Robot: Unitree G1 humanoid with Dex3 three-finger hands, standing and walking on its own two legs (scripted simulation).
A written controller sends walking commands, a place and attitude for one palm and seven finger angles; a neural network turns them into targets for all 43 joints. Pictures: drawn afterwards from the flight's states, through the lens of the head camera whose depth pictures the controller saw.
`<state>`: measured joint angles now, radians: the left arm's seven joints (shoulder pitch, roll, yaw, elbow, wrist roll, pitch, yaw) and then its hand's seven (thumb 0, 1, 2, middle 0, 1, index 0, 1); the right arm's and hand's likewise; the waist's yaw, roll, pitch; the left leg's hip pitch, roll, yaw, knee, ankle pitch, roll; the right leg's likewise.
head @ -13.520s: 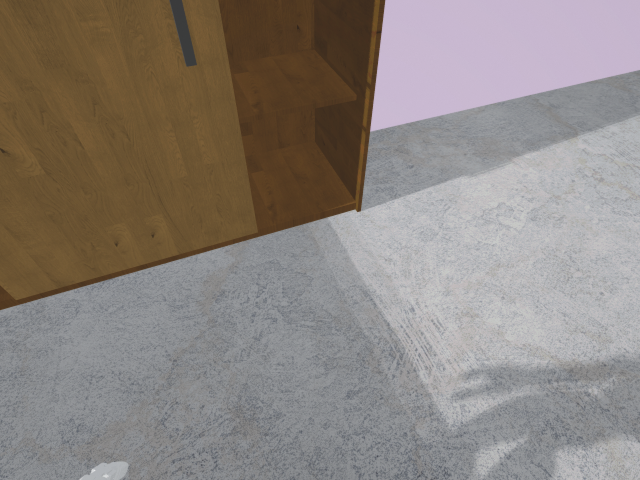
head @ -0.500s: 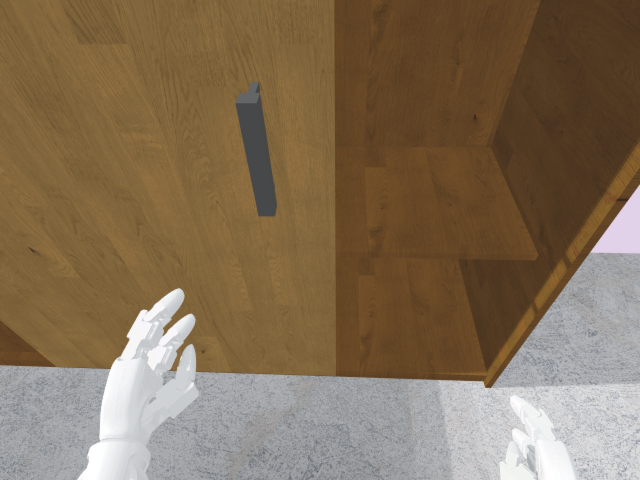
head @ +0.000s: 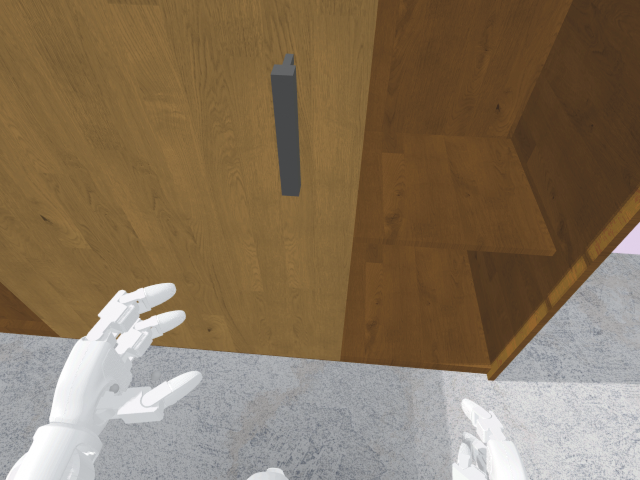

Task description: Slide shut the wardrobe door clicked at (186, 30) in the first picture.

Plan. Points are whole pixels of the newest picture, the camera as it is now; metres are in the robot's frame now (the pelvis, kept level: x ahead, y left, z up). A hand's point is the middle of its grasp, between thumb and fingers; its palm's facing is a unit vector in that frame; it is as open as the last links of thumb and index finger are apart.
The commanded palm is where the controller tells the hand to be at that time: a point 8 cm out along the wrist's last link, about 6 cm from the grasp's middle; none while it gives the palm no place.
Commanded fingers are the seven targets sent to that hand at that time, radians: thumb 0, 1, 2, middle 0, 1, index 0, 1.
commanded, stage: raise the hand with hooked fingers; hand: left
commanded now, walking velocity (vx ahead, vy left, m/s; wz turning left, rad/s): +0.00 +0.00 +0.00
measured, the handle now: (290, 129) +0.54 +0.08 +0.16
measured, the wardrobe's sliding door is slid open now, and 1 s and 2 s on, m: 0.46 0.46 0.46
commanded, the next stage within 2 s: move the hooked fingers beside the handle in 1.32 s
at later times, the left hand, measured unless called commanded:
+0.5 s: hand (73, 307) +0.25 +0.26 +0.15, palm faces +0.04 -1.00 -0.08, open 13.6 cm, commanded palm +0.22 +0.31 +0.15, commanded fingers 0.00 -0.50 0.30 -0.30 -1.20 -0.30 -1.20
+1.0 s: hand (44, 244) +0.29 +0.28 +0.19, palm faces +0.03 -1.00 -0.08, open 14.0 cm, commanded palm +0.25 +0.33 +0.19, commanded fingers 0.00 -0.50 0.30 -0.30 -1.20 -0.30 -1.20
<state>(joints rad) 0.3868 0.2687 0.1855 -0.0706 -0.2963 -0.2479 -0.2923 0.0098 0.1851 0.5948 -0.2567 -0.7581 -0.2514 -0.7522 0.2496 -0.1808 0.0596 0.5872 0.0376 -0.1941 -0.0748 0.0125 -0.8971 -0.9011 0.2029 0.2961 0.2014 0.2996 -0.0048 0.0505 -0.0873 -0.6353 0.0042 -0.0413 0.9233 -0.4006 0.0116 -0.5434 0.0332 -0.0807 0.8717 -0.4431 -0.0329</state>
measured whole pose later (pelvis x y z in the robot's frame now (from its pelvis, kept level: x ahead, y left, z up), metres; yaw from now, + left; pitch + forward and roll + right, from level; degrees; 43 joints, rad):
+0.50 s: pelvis +0.01 +0.02 +0.03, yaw +0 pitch +0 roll -2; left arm 0.16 0.37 0.34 0.03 -0.34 -0.11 -0.35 0.00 -0.39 0.35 -0.30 -1.13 -0.29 -1.12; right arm 0.24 -0.26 0.05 0.61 0.05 -0.29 -0.10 0.01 -0.90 -0.90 0.20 0.30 0.20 0.30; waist 0.02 0.04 -0.05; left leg -0.40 -0.02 -0.02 0.70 -0.32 0.04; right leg -0.30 0.01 -0.06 0.64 -0.35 0.00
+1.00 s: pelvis +0.01 +0.01 +0.04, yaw +0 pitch -1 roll -1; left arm -0.06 0.47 0.46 0.22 -0.36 0.04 -0.48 -0.01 -0.50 0.30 -0.30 -1.20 -0.30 -1.19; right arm 0.25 -0.29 0.06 0.64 0.07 -0.26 -0.11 0.01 -0.90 -0.90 0.20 0.30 0.20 0.30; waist 0.02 0.06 -0.03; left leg -0.30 -0.01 -0.02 0.57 -0.26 0.03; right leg -0.21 0.02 -0.06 0.52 -0.30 -0.02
